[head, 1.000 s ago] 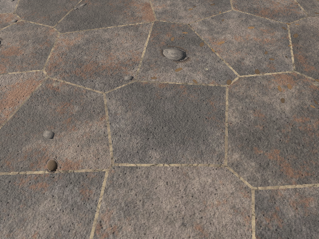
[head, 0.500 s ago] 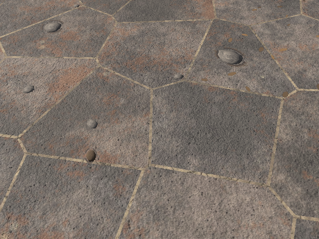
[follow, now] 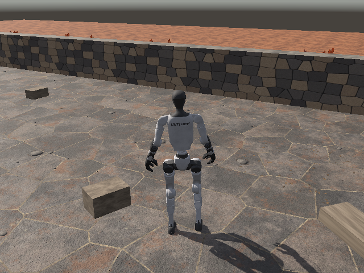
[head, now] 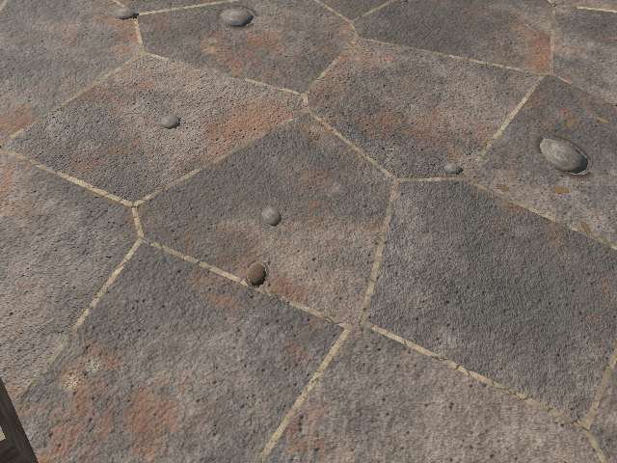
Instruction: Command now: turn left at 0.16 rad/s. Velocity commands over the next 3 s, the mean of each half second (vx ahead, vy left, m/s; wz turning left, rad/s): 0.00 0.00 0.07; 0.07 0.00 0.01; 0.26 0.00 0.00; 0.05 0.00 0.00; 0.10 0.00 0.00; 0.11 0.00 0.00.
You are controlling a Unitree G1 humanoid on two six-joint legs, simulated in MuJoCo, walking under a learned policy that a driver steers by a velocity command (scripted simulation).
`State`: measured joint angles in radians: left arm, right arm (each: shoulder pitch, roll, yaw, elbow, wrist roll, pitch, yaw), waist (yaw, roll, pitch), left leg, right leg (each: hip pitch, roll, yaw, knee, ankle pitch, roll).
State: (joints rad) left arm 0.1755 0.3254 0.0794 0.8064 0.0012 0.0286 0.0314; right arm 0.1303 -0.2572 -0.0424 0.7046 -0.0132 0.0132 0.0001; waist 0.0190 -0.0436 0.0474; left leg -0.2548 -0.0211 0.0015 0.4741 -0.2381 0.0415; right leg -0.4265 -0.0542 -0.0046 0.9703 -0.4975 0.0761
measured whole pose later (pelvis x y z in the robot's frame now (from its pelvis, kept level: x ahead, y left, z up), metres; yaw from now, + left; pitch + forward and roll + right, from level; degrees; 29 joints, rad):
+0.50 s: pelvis +0.00 -0.01 +0.00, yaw +1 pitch -2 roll +0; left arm 0.18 0.24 0.03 0.94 0.01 -0.01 0.03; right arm 0.16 -0.25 -0.04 0.92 -0.01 0.02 -0.02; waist 0.00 0.01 0.04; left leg -0.19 -0.02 -0.01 0.48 -0.26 0.02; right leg -0.17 -0.03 0.00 0.49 -0.28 0.02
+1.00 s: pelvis +0.03 -0.02 -0.01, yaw +0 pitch -1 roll +0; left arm 0.25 0.24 0.03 1.04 -0.02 -0.05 0.03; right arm 0.26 -0.25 -0.05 1.06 0.02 -0.03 -0.02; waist 0.00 0.01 0.00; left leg -0.21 -0.01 -0.01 0.56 -0.34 0.04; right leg -0.23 -0.01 -0.01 0.64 -0.44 -0.05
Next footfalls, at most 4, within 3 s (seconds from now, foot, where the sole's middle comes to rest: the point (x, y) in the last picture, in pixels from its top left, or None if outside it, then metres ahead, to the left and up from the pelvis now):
0.20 right None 0.03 -0.15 -0.78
1.44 left None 0.36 0.07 -0.78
1.74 right None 0.30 -0.15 -0.78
2.60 right None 0.39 -0.16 -0.78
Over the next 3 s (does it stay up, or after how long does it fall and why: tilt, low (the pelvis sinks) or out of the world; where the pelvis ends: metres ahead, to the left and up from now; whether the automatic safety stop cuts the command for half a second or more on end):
stays up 0.42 -0.08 0.00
